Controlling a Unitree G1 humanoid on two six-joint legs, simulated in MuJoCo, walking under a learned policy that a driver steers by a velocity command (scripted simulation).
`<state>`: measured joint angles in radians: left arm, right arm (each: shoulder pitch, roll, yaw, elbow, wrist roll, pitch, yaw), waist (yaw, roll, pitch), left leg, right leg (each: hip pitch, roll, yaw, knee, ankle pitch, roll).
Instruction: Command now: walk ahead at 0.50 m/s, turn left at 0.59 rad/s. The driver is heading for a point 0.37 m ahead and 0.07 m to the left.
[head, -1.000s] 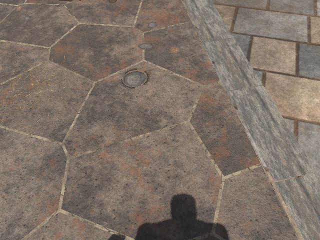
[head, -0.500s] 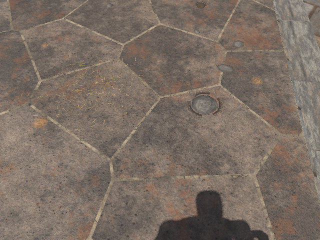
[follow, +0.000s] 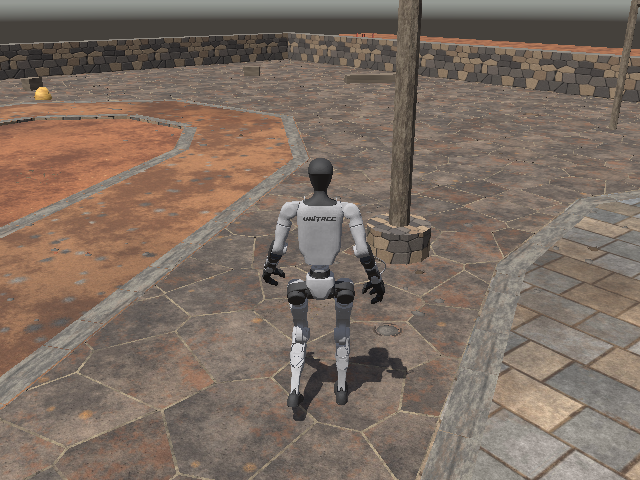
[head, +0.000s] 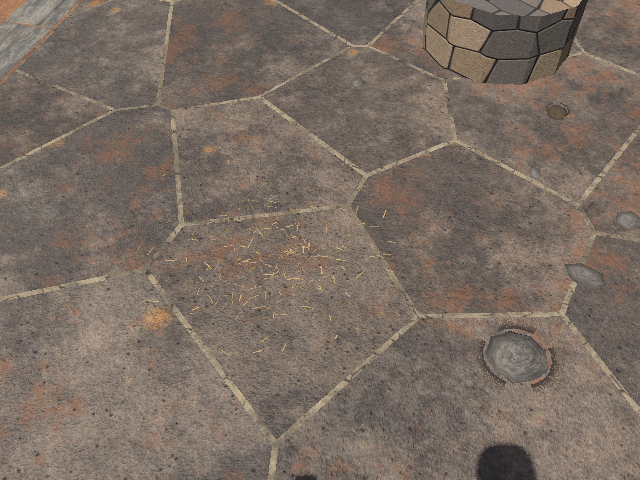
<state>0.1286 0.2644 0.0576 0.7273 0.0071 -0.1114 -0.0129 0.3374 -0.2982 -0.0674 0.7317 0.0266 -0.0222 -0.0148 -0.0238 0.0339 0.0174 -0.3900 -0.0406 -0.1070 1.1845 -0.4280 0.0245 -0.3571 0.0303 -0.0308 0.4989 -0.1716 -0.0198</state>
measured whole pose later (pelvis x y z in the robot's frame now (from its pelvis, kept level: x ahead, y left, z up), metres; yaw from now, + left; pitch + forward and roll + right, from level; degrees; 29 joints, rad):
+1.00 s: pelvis +0.34 +0.07 +0.00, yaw +16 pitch +0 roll +1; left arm 0.16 0.24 0.02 0.88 0.01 -0.02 0.01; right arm 0.17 -0.23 -0.03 0.85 -0.01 0.01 -0.01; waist 0.00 0.01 0.02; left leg -0.22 -0.03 0.00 0.50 -0.27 0.02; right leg -0.26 -0.04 0.00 0.52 -0.25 0.03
